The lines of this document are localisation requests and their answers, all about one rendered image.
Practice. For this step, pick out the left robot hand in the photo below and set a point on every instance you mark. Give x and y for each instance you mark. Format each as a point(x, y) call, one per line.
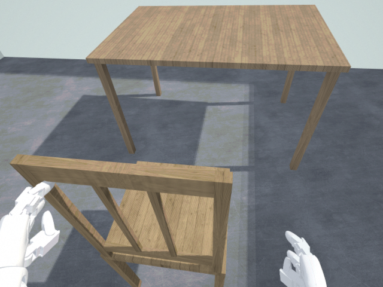
point(16, 226)

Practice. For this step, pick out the right robot hand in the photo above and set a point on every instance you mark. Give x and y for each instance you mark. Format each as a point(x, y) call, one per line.
point(308, 269)

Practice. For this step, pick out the table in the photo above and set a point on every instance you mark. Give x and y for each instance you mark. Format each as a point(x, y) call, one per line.
point(269, 37)

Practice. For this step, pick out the left robot forearm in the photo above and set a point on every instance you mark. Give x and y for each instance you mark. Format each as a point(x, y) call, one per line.
point(13, 276)

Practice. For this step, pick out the chair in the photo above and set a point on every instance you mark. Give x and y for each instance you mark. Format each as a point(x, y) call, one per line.
point(171, 215)

